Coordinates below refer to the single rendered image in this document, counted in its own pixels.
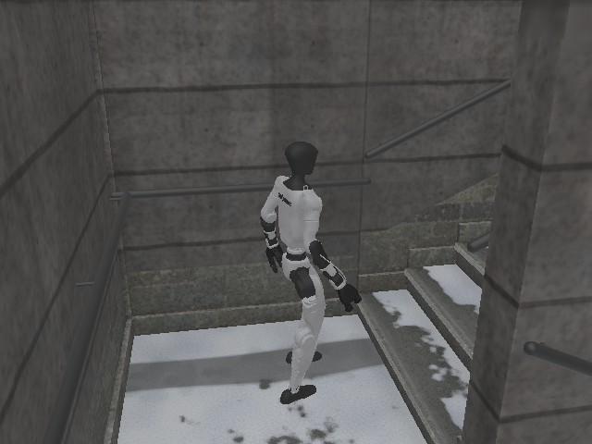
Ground stairs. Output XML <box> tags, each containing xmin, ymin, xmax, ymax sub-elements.
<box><xmin>358</xmin><ymin>241</ymin><xmax>488</xmax><ymax>444</ymax></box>

